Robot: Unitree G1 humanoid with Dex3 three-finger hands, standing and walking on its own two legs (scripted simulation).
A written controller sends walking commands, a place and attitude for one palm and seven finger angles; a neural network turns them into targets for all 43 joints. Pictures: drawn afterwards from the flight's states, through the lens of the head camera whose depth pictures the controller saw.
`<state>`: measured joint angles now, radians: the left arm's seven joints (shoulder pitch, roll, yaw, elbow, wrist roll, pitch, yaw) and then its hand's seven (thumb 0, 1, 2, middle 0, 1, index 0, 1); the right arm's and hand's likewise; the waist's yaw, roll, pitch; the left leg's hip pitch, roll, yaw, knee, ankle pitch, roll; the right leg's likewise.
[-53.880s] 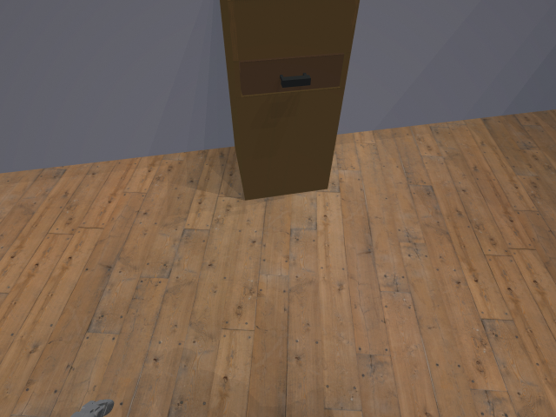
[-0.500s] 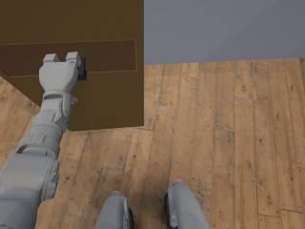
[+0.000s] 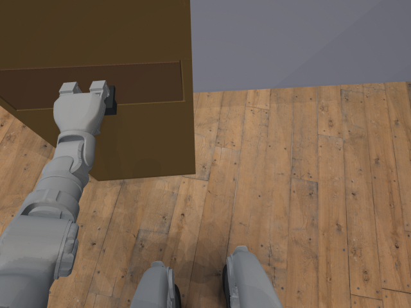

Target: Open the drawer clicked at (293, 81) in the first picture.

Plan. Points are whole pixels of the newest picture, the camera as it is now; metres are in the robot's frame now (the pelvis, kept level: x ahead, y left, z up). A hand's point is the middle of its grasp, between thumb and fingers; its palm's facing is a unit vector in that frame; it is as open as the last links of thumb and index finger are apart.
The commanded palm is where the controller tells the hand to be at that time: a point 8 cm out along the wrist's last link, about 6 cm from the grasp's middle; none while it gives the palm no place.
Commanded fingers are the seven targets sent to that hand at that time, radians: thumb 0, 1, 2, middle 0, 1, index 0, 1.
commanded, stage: pull the drawer open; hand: left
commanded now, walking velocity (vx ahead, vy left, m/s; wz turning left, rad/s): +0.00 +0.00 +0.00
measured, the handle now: (89, 98) +0.54 +0.21 -0.01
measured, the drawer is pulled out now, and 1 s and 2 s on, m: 0.00 0.05 0.05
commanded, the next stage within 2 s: none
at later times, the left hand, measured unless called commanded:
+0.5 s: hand (91, 132) +0.47 +0.21 -0.03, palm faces -0.05 -0.04 -1.00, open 6.1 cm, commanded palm +0.43 +0.21 +0.01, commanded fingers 0.00 0.90 0.90 -0.40 -1.35 -0.40 -1.35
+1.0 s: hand (90, 147) +0.44 +0.21 -0.03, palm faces -0.03 -0.04 -1.00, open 6.1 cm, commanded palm +0.42 +0.20 +0.01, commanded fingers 0.00 0.90 0.90 -0.40 -1.35 -0.40 -1.35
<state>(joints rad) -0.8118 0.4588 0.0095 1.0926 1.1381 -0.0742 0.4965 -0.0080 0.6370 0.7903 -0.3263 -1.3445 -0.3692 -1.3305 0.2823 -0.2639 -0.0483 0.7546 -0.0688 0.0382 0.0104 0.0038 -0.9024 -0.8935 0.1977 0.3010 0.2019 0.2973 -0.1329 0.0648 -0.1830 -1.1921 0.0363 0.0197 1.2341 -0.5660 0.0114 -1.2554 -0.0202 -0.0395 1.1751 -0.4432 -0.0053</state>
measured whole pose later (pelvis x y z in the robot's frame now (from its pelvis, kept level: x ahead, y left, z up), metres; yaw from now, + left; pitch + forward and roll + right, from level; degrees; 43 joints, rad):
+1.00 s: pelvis +0.05 +0.01 +0.03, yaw -2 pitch +27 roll -1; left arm -0.39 0.31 -0.04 0.76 1.16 -0.02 0.59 -0.01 0.65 0.77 -0.29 -1.35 -0.36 -1.33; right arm 0.21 -0.25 -0.06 0.71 -0.07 0.07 0.00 0.00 -0.90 -0.89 0.20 0.30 0.20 0.30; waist -0.05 0.04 -0.20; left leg -0.96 0.02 0.02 1.10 -0.58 0.01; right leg -1.04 -0.01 -0.01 1.05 -0.47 0.01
